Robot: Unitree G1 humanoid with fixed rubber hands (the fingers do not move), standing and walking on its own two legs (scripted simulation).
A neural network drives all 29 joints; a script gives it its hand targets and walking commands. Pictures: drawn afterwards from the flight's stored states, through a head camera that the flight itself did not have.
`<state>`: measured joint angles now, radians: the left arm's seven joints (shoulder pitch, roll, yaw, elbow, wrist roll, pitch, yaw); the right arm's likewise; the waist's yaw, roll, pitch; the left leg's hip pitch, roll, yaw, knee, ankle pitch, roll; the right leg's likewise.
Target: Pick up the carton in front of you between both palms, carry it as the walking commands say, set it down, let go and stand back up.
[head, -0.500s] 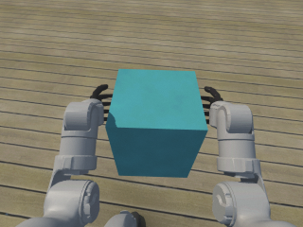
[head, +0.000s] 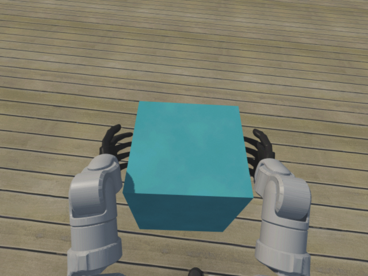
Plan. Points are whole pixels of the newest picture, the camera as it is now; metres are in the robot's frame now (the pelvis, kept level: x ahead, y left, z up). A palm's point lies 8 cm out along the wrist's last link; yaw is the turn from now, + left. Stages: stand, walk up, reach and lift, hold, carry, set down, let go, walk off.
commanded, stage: carry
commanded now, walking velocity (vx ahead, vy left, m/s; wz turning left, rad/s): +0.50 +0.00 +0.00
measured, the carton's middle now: (184, 172) +0.34 +0.00 +0.02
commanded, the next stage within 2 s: none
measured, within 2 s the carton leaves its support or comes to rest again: neither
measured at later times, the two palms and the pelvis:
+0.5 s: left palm (121, 77) +0.59 +0.17 +0.10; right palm (229, 81) +0.59 -0.12 +0.10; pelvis +0.33 +0.02 -0.01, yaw +0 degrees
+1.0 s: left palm (137, 28) +0.87 +0.17 +0.11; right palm (221, 34) +0.87 -0.13 +0.10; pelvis +0.60 +0.02 +0.00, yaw +0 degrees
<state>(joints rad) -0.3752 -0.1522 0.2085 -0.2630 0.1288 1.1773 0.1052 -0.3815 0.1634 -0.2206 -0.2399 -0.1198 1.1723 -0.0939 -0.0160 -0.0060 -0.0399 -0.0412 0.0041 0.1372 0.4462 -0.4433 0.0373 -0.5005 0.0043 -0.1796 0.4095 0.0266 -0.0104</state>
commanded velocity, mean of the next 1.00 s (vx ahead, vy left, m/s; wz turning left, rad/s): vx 0.31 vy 0.00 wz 0.00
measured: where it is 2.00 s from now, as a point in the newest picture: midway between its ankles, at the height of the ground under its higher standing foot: (172, 200)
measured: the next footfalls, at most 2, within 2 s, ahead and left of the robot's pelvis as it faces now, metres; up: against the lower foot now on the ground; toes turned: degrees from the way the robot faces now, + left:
left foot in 0.50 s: +0.51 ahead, +0.13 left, +0.00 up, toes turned +10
right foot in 0.94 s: +0.72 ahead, -0.08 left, +0.00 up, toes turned +17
